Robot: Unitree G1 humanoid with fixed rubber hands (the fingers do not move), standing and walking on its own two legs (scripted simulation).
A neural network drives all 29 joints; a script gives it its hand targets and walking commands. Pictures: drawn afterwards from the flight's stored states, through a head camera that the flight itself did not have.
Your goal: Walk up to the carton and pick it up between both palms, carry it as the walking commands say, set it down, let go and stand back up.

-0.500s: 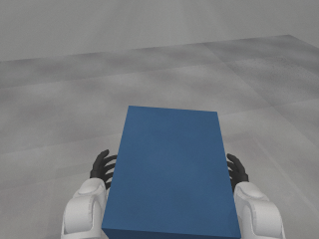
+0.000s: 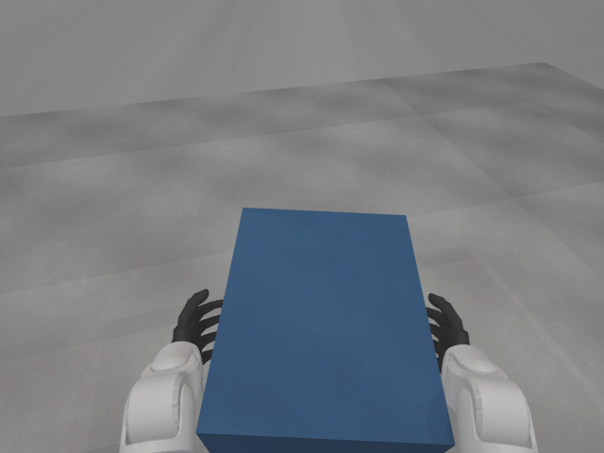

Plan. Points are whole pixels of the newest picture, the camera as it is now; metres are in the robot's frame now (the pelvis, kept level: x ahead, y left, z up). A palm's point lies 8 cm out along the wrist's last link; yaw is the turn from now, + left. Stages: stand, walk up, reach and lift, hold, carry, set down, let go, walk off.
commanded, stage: hold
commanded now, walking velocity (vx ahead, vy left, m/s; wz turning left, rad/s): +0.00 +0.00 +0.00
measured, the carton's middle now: (317, 348) +0.30 +0.00 -0.01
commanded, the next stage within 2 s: set down in 0.40 s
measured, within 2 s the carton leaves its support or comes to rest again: neither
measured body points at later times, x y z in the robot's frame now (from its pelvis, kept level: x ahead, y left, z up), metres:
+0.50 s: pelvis -0.01 +0.01 +0.00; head -0.04 +0.00 +0.45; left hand +0.28 +0.16 +0.03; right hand +0.27 -0.17 +0.03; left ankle +0.00 +0.10 -0.73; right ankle +0.05 -0.11 -0.73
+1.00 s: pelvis +0.01 +0.02 +0.00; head +0.06 +0.01 +0.45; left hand +0.32 +0.16 -0.04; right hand +0.30 -0.18 -0.04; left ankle +0.00 +0.11 -0.73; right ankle +0.05 -0.11 -0.73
